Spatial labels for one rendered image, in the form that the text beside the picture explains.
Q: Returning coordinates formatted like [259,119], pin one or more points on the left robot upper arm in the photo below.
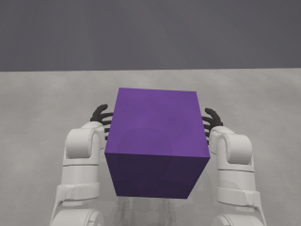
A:
[78,217]

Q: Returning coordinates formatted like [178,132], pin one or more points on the right robot hand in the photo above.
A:
[214,121]

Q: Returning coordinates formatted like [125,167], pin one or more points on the right robot forearm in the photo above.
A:
[236,180]

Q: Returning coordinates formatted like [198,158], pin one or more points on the right robot upper arm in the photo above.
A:
[236,220]

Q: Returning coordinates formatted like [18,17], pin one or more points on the left robot hand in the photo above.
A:
[97,116]

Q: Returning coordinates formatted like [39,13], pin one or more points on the left robot forearm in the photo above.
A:
[81,158]

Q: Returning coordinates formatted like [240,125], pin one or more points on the carton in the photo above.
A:
[156,145]

